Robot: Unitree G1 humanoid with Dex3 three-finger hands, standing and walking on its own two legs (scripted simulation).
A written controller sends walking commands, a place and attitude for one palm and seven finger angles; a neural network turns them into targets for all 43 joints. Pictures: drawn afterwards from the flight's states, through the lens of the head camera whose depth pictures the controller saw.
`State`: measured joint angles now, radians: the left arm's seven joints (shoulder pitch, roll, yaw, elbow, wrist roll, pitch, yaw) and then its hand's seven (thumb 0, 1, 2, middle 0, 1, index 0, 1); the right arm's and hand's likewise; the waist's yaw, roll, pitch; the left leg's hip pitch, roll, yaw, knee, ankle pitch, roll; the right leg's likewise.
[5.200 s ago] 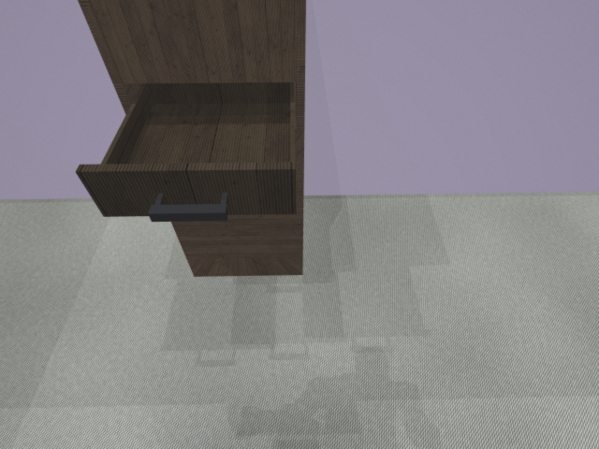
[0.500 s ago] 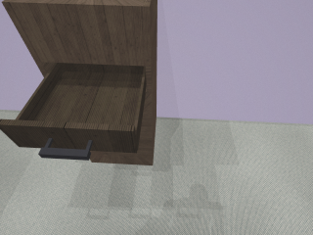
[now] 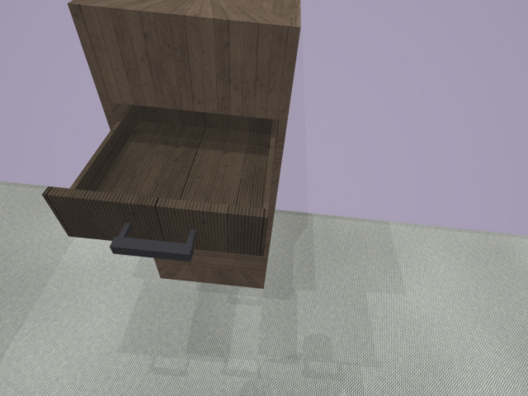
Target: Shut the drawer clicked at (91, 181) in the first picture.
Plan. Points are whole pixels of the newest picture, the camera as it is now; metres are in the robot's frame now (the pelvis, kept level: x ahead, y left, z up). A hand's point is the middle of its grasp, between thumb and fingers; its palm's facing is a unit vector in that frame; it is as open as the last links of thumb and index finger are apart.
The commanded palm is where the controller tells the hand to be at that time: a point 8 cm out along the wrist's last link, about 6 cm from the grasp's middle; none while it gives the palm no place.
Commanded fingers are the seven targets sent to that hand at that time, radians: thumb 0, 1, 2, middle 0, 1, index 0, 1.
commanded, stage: shuffle to correct the standing spot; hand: left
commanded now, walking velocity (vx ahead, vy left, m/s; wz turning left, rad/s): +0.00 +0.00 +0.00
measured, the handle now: (156, 239) +0.37 +0.22 +0.00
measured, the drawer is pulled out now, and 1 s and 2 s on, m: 0.30 0.30 0.30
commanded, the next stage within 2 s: come to a stop and stand still in 0.36 s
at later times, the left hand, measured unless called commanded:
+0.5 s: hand out of the picture -0.02 +0.17 -0.18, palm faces +0.00 -0.99 -0.14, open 7.4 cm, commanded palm none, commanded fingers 0.00 0.90 0.90 -0.20 -0.30 -0.20 -0.30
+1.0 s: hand out of the picture +0.10 +0.19 -0.18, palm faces -0.01 -0.98 -0.21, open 7.3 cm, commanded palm none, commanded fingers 0.00 0.90 0.90 -0.20 -0.30 -0.20 -0.30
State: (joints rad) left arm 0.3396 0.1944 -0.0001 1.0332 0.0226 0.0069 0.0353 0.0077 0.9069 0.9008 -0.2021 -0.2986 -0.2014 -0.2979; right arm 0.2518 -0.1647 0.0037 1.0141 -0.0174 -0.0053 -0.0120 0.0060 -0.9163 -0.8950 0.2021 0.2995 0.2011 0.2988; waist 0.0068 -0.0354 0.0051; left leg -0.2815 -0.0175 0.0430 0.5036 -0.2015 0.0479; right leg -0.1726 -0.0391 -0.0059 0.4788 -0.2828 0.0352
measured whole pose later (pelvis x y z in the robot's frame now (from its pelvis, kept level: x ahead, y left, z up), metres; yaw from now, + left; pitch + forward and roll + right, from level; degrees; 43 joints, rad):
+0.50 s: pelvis +0.03 +0.01 +0.00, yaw -2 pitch -1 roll +0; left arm 0.42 0.14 0.02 1.09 0.03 0.01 0.02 0.01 0.91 0.90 -0.20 -0.30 -0.20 -0.30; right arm 0.36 -0.14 0.00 1.07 -0.03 -0.03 -0.01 0.00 -0.90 -0.90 0.20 0.30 0.20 0.30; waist 0.00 -0.03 0.01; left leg -0.25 -0.03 0.10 0.53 -0.28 0.08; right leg -0.33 -0.05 -0.04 0.86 -0.48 -0.04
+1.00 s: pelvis +0.04 +0.01 -0.01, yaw -3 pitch -1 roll +0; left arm 0.23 0.17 0.01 0.99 0.01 0.02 0.05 0.01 0.92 0.90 -0.20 -0.30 -0.20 -0.30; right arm 0.27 -0.16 -0.02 1.01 -0.01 0.02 -0.02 0.01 -0.92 -0.90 0.20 0.30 0.20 0.30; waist 0.00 -0.02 0.04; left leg -0.26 -0.02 0.10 0.58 -0.31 0.06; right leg -0.31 -0.04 -0.08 0.57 -0.24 -0.01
